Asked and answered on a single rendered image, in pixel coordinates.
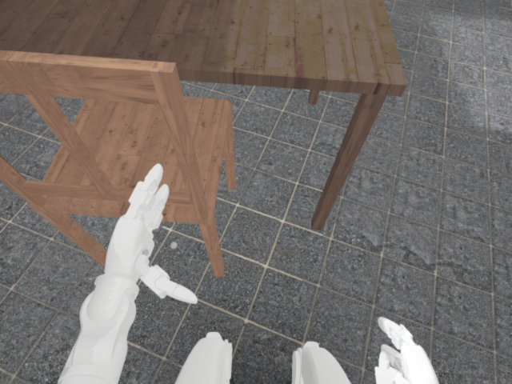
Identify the robot thigh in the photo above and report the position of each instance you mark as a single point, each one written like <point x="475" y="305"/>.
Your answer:
<point x="209" y="362"/>
<point x="315" y="365"/>

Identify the robot left thigh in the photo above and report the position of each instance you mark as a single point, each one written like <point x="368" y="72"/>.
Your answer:
<point x="209" y="362"/>

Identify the chair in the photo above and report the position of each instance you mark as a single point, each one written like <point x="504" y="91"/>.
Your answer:
<point x="134" y="116"/>

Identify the robot right thigh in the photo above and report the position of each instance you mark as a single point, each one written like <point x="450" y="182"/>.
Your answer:
<point x="315" y="365"/>

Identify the left robot forearm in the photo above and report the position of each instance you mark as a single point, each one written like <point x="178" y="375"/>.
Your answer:
<point x="106" y="316"/>

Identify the right robot hand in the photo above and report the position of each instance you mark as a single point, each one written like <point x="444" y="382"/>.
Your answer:
<point x="411" y="366"/>

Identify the table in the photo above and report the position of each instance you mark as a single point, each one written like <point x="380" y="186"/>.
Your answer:
<point x="329" y="45"/>

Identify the left robot hand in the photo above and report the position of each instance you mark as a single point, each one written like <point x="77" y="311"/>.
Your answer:
<point x="133" y="234"/>

